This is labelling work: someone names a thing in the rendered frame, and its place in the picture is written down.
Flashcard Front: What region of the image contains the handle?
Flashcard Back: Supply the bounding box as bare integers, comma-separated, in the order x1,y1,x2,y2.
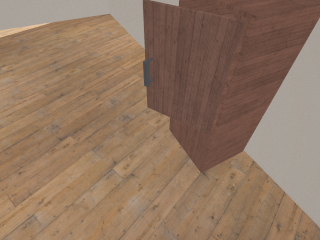
143,57,154,87

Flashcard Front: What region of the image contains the cupboard door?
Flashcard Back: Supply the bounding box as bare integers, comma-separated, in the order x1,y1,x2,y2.
143,0,246,135

